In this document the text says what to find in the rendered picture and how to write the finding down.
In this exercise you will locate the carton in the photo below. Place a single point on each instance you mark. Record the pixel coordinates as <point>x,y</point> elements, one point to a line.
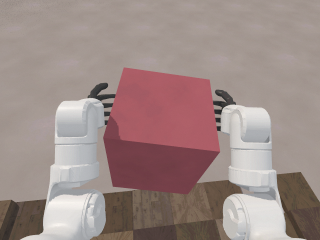
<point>161,134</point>

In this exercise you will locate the right robot upper arm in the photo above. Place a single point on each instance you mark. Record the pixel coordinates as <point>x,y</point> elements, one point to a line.
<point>254,216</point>

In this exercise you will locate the robot left hand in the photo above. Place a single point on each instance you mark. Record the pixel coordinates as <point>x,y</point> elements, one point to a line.
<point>94,94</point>

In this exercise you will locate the right robot forearm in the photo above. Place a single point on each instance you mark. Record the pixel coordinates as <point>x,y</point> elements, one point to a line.
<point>249,131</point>

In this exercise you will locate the left robot forearm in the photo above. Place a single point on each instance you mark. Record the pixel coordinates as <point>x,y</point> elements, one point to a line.
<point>76,134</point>

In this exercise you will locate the left robot upper arm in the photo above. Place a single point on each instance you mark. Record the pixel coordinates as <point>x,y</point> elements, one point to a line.
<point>73,214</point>

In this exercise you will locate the robot right hand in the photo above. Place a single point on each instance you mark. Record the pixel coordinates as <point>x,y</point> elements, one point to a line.
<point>229,101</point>

